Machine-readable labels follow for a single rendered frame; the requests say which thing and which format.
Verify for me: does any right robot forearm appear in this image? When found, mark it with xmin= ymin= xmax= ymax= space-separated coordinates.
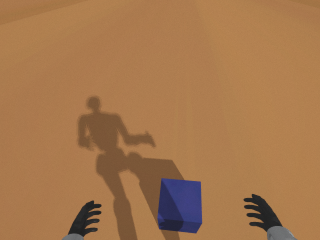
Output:
xmin=267 ymin=226 xmax=297 ymax=240

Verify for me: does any carton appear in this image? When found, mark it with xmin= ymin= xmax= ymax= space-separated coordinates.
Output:
xmin=157 ymin=178 xmax=202 ymax=234

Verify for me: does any robot right hand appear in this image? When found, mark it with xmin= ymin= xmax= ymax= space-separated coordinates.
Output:
xmin=243 ymin=194 xmax=282 ymax=232

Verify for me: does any robot left hand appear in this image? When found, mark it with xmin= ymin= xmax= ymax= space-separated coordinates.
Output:
xmin=68 ymin=200 xmax=102 ymax=237

